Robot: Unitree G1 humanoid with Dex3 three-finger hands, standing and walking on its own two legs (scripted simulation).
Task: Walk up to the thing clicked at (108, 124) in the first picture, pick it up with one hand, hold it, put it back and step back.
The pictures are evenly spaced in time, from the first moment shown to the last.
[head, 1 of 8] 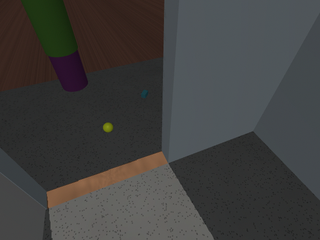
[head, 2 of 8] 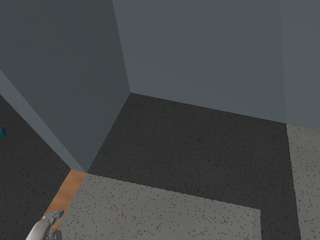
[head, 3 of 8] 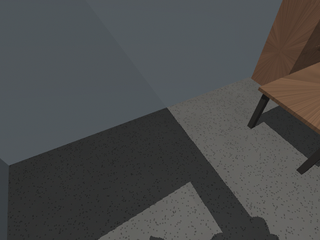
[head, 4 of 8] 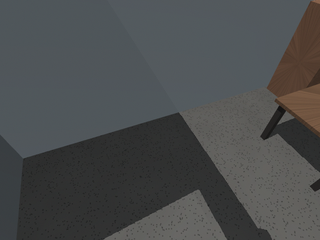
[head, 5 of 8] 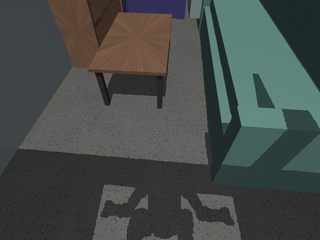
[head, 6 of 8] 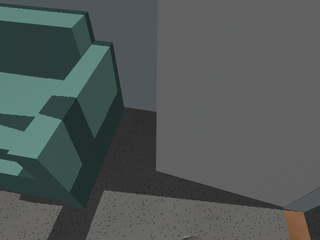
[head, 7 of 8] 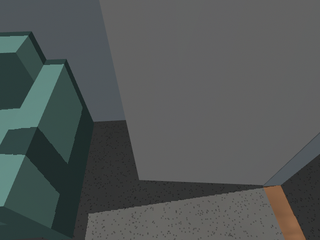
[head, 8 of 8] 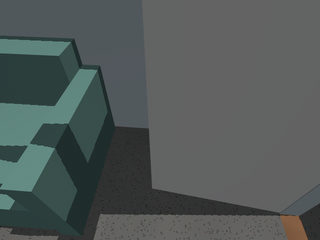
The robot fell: no
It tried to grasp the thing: no
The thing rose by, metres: 0.00
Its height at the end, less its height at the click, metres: +0.00
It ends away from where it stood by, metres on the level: 0.00
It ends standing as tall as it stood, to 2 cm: yes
